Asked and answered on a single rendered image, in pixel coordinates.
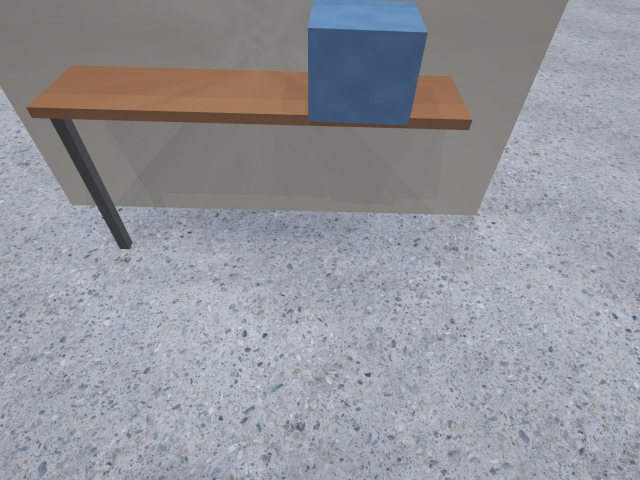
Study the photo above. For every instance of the carton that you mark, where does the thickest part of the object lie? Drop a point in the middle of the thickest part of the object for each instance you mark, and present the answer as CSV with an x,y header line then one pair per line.
x,y
364,59

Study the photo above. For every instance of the table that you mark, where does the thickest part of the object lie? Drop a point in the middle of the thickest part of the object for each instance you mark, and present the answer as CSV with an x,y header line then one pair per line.
x,y
205,96

